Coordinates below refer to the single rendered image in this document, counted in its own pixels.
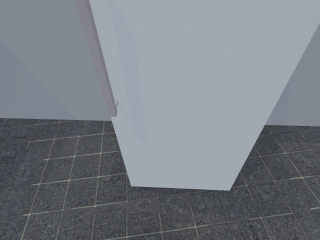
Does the handle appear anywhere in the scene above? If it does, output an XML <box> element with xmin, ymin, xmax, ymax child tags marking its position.
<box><xmin>74</xmin><ymin>0</ymin><xmax>118</xmax><ymax>117</ymax></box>

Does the fridge door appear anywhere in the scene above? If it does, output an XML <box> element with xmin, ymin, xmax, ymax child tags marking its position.
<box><xmin>89</xmin><ymin>0</ymin><xmax>320</xmax><ymax>191</ymax></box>

